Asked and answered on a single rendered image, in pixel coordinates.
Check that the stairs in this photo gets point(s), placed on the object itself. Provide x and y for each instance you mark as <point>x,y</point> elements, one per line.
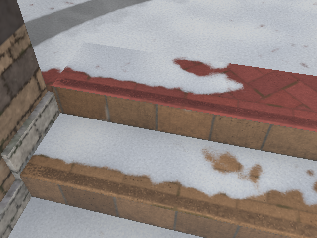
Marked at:
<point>112,167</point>

